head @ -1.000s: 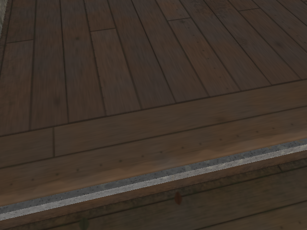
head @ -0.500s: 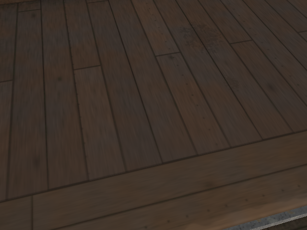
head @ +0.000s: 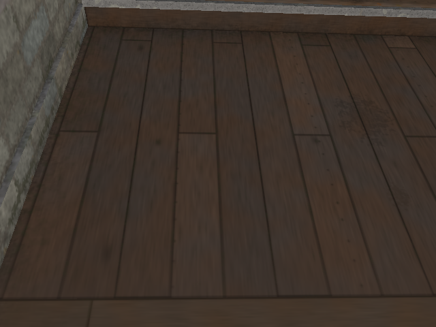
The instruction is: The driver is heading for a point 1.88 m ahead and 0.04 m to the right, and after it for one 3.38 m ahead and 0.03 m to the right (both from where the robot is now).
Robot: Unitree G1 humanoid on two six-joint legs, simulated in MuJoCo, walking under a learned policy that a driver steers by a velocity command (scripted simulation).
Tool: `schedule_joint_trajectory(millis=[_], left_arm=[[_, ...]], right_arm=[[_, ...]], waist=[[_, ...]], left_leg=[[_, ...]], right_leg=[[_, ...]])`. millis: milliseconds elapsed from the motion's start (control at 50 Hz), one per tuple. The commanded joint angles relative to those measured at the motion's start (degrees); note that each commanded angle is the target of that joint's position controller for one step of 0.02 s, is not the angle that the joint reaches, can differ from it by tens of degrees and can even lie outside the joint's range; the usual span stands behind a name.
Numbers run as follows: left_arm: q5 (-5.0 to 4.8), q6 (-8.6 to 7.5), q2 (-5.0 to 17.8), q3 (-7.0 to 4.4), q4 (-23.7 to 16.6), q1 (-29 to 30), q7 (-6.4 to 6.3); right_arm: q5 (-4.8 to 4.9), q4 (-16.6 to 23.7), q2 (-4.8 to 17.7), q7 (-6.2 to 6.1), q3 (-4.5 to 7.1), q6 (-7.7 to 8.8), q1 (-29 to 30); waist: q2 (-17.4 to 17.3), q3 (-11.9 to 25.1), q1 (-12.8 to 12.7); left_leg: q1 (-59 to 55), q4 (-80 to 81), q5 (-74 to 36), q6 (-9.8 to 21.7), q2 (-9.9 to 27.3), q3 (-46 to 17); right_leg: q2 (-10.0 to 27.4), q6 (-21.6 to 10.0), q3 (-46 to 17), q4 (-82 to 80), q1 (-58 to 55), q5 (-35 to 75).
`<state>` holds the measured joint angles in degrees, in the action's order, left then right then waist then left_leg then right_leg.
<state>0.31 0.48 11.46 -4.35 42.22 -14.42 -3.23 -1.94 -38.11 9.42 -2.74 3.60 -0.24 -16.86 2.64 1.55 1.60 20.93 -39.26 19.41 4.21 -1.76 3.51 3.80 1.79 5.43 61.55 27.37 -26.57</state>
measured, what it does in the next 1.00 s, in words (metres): steps on the spot: right foot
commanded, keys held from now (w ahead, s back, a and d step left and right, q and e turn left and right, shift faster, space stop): q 0.10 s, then no key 0.90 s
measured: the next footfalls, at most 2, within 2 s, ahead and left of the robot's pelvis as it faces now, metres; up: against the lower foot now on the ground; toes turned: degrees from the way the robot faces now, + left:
right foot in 0.28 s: +0.09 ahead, -0.11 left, +0.00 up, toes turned +6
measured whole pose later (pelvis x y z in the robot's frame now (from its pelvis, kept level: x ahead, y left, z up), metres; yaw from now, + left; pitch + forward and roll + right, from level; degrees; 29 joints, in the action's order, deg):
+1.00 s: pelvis +0.04 -0.04 +0.03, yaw +8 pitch +0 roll +0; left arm 0.7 -1.5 6.3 -1.8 50.0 -18.4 -2.7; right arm -0.8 -52.0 6.9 -2.8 2.2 0.8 -21.4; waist -1.2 -0.4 -0.2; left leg 8.9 -22.6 13.3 -1.2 0.9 -1.9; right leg -3.0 -3.8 3.3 21.0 10.0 -10.8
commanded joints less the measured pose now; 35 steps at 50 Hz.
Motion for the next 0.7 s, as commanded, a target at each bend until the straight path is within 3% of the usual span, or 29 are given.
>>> schedule_joint_trajectory(millis=[20, 40, 60, 100, 140, 220, 240, 260, 280, 300, 320, 340, 360, 400, 440, 460, 480, 520, 580, 700], left_arm=[[1.23, -1.29, 1.25, -0.22, -6.59, 5.26, 1.13], [1.61, -1.18, 0.90, -0.14, -6.40, 4.76, 1.51], [1.76, -1.16, 1.02, -0.08, -6.54, 4.37, 1.66], [1.76, -0.86, 0.20, 0.59, -6.88, 4.85, 1.53], [0.80, -0.55, -0.11, 1.00, -6.18, 3.79, 0.64], [-0.54, -0.24, -1.31, 1.80, -6.12, 2.36, -0.24], [-0.32, -0.29, -2.27, 1.90, -5.25, -1.35, -0.21], [-0.08, -0.55, -2.80, 2.05, -4.46, -2.81, -0.28], [1.56, -1.19, -0.53, 1.62, -4.77, -3.18, -0.40], [2.31, -1.88, 2.89, 1.48, -6.85, 0.06, -0.47], [1.54, -1.85, 1.79, 1.73, -7.86, 1.86, -0.18], [1.29, -2.12, -1.86, 2.98, -8.37, 4.88, 0.05], [1.25, -2.37, -3.49, 3.68, -7.91, 6.06, 0.10], [0.70, -2.61, -1.70, 3.26, -6.47, 4.73, -0.25], [0.70, -2.74, 0.59, 1.84, -5.27, 0.98, 0.06], [0.42, -2.82, 0.30, 1.62, -5.21, -0.27, 0.41], [0.27, -2.90, -0.65, 1.77, -4.69, -0.74, 0.56], [0.52, -3.13, -1.51, 1.84, -3.70, -0.32, 0.60], [0.71, -3.44, -1.41, 1.48, -1.96, -1.82, 0.87], [0.54, -3.07, -1.78, 1.42, 0.41, -2.65, 0.78]], right_arm=[[0.60, 4.50, 7.49, -1.50, 1.52, -0.45, -0.30], [0.57, 4.92, 6.86, -1.62, 1.14, -0.42, 1.28], [0.05, 5.25, 7.83, -1.24, 1.51, -0.42, 1.48], [-0.07, 5.05, 8.19, -1.21, 1.74, 0.14, -0.57], [-1.05, 5.59, 8.08, -1.31, 1.58, 0.64, -0.51], [-0.60, 5.47, 8.18, -0.93, 1.42, 0.15, 0.01], [0.54, 5.93, 6.90, -0.54, 0.88, 0.15, 3.22], [1.54, 5.08, 5.72, 0.04, 0.49, 0.26, 3.27], [1.93, 4.66, 3.23, 0.85, 0.12, 0.77, 1.85], [2.51, 4.08, -0.34, 1.41, -0.52, 0.80, -1.56], [2.34, 2.90, 1.93, 1.40, -0.09, 0.15, -4.00], [2.15, 1.18, 2.72, 1.38, 0.09, -0.34, -4.20], [1.91, 0.29, 2.30, 1.32, -0.07, -0.45, -3.13], [1.21, -0.75, 0.74, 1.53, -0.61, -0.30, -2.45], [0.76, -1.51, 2.42, 1.58, -0.32, 0.07, -1.77], [0.79, -2.01, 3.24, 1.46, -0.15, 0.44, -2.02], [0.98, -3.16, 2.21, 1.37, -0.30, 0.89, -2.58], [1.06, -4.28, 0.62, 1.13, -0.77, 1.64, -2.30], [1.25, -5.52, 0.70, 0.75, -0.52, 2.08, -2.93], [1.21, -7.70, 0.43, 0.38, -0.42, 1.91, -4.95]], waist=[[-7.54, -2.74, -0.34], [-6.25, -1.94, -1.20], [-7.03, -0.34, -1.19], [-6.37, 1.70, -0.64], [-8.58, 4.31, -0.12], [-11.58, 3.23, 0.10], [-12.56, 4.05, -2.23], [-9.44, 3.49, -3.32], [-1.62, 3.55, -2.69], [9.97, 4.44, -0.10], [15.07, 6.21, -0.53], [9.52, 3.93, 0.39], [5.84, 2.27, 0.70], [3.92, 0.48, 1.19], [1.23, -0.16, -0.38], [-0.37, -0.62, -1.32], [-3.40, -1.80, -1.62], [-3.91, -3.30, -1.59], [-4.89, -1.46, -1.74], [-3.08, -1.96, -1.69]], left_leg=[[-4.92, 19.12, -12.47, 12.51, 13.85, -23.24], [-5.90, 17.43, -15.60, 11.52, 11.90, -20.82], [-7.41, 15.43, -19.95, 10.95, 11.20, -19.90], [-9.60, 14.38, -24.96, 10.76, 11.50, -20.17], [-9.57, 13.81, -27.89, 11.09, 12.19, -19.14], [-4.96, 14.49, -24.11, 9.10, 11.33, -19.81], [-2.47, 13.23, -25.80, 7.83, 11.03, -20.02], [-0.67, 11.78, -22.84, 5.65, 9.09, -18.67], [4.16, 7.14, -14.75, 2.19, 6.60, -16.60], [10.62, -0.18, 3.77, -1.32, -0.47, -9.91], [3.29, -4.68, 11.07, -3.97, -0.01, -6.69], [-0.74, -5.69, 7.78, -5.11, 2.41, -7.35], [-2.95, -1.89, 5.09, -5.28, 2.78, -6.76], [-6.33, 10.70, -4.12, -4.73, 2.50, -5.50], [-6.62, 13.98, -9.06, -4.33, 3.14, -6.48], [-6.00, 14.64, -9.30, -4.21, 4.20, -7.39], [-3.77, 15.66, -8.77, -3.75, 4.68, -8.29], [-2.96, 17.79, -10.37, -3.14, 5.49, -8.93], [-4.13, 18.30, -11.48, -3.09, 5.54, -8.75], [-5.31, 19.21, -10.87, -3.04, 5.88, -8.55]], right_leg=[[-1.26, 1.20, -6.19, 10.59, 12.65, 4.06], [-2.43, 0.84, -5.40, 9.16, 12.62, 5.90], [-3.25, 0.34, -4.62, 8.06, 12.24, 5.78], [-4.18, 0.19, -4.36, 3.46, 11.40, 4.43], [-3.85, -0.92, -4.38, 0.62, 8.36, 5.17], [-5.19, -2.71, -3.15, -19.48, -4.16, 0.53], [-4.40, -3.69, -2.95, -26.69, -11.05, 8.68], [-4.68, -3.87, -3.10, -35.78, -15.78, 14.17], [1.01, -4.43, -10.14, -40.20, -21.75, 19.16], [11.13, -8.55, -21.99, -43.03, -24.72, 31.42], [16.35, -15.26, -27.97, -46.52, -15.91, 30.43], [13.56, -16.06, -25.43, -47.26, -12.35, 26.25], [10.22, -14.26, -20.73, -46.08, -10.54, 22.88], [3.80, -9.71, -13.95, -43.47, -12.19, 19.86], [2.63, -7.97, -13.19, -42.32, -14.49, 17.72], [1.98, -7.39, -12.94, -42.75, -14.84, 16.64], [1.09, -6.82, -11.14, -43.47, -16.00, 14.99], [0.81, -6.64, -10.03, -42.45, -18.04, 18.00], [1.24, -6.93, -9.65, -41.64, -20.69, 24.16], [0.93, -6.94, -9.50, -43.26, -20.50, 20.59]])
